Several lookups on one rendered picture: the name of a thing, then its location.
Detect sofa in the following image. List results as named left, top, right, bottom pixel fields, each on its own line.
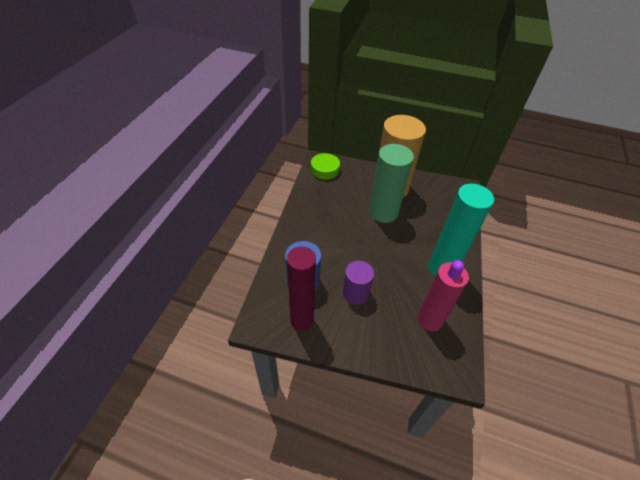
left=0, top=0, right=301, bottom=480

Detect armchair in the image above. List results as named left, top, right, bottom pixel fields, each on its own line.
left=308, top=0, right=553, bottom=187

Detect coffee table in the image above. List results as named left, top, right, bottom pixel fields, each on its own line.
left=228, top=150, right=485, bottom=437

